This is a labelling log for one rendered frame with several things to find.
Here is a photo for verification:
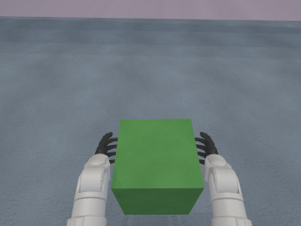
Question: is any carton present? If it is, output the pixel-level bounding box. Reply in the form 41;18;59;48
111;119;204;215

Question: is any left robot forearm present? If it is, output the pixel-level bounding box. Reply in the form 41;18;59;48
66;153;111;226

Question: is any right robot forearm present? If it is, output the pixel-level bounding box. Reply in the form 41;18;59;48
204;153;252;226

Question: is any robot left hand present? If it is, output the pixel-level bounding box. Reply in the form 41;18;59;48
95;132;118;164

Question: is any robot right hand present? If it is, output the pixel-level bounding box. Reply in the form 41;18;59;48
195;132;218;165

